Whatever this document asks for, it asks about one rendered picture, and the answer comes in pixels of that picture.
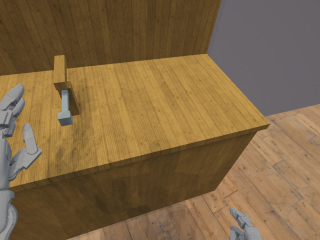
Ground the right robot hand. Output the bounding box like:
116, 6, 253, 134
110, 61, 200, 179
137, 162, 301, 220
228, 207, 263, 240

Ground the left robot hand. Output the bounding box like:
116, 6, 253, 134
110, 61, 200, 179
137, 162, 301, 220
0, 83, 42, 191

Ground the counter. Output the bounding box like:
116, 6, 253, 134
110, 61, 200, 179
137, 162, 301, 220
0, 0, 271, 240

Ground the tap lever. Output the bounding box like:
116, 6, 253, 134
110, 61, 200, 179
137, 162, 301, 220
58, 89, 73, 126

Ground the left robot forearm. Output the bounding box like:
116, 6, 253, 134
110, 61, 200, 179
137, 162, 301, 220
0, 190, 18, 240

